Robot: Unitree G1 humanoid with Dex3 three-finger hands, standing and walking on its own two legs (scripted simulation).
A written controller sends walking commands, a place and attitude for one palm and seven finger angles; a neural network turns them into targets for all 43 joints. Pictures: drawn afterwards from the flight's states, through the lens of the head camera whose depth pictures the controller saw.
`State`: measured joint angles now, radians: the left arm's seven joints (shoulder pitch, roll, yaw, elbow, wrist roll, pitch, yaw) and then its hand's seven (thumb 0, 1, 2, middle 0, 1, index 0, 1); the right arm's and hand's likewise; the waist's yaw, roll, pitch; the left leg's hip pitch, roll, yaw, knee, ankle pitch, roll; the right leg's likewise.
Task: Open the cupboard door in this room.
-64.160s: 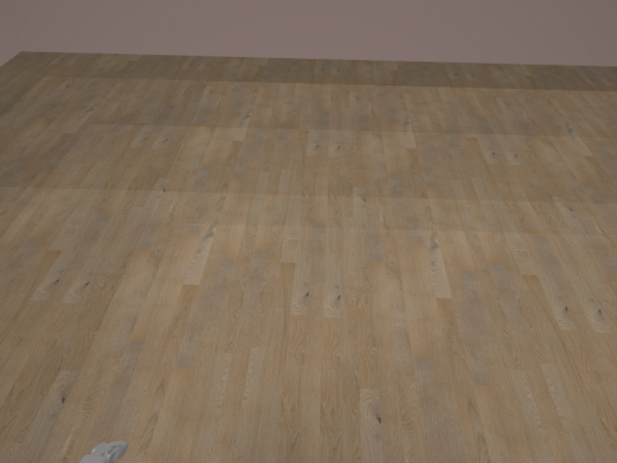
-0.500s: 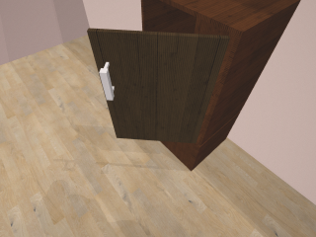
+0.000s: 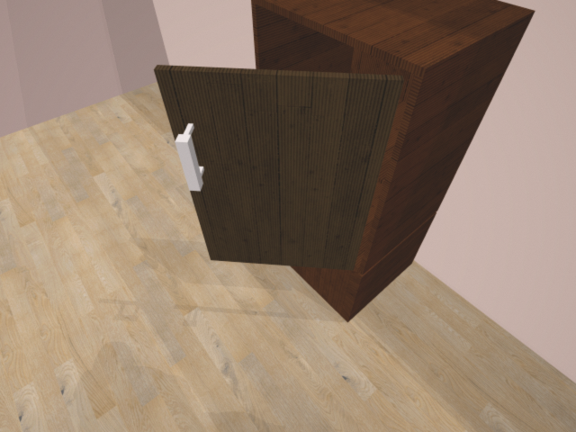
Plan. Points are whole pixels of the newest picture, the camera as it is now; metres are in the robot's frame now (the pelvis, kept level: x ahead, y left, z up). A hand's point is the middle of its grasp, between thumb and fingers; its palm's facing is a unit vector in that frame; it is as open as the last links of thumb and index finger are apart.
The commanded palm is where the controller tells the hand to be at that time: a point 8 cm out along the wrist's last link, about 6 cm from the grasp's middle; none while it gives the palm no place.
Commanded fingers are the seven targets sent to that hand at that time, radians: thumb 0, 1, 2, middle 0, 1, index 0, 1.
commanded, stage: shuffle to correct the standing spot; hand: left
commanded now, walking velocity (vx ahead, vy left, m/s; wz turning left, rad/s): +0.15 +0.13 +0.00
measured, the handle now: (192, 157) +0.60 +0.24 +0.02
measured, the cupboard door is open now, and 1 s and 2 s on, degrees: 44 44 44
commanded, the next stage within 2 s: come to a stop and stand still in 0.20 s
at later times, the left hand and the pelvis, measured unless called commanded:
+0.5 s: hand out of the picture +0.07 +0.21 -0.18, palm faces +0.03 -0.97 -0.24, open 7.4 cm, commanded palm none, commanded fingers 0.00 0.90 0.90 -0.20 -0.30 -0.20 -0.30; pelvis +0.05 +0.02 -0.01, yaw +0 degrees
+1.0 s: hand out of the picture +0.08 +0.20 -0.17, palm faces +0.03 -0.97 -0.23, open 7.3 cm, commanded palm none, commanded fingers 0.00 0.90 0.90 -0.20 -0.30 -0.20 -0.30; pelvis +0.02 +0.02 -0.01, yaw +1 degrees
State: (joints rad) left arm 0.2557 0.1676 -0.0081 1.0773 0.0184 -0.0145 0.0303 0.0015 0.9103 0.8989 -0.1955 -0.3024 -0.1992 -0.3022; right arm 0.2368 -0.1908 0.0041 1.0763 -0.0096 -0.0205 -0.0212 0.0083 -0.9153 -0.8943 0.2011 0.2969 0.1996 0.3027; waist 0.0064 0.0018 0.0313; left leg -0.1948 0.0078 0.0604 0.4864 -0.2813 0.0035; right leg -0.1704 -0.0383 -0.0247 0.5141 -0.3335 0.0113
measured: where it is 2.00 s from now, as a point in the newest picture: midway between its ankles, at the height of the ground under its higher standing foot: outside the picture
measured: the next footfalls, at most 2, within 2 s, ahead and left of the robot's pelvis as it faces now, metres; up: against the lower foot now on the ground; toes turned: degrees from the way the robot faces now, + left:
right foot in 0.50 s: +0.09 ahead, -0.09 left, +0.00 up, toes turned -4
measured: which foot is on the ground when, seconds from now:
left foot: down 0.00-1.00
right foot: down 0.00-0.30, up 0.32-0.48, down 0.50-1.00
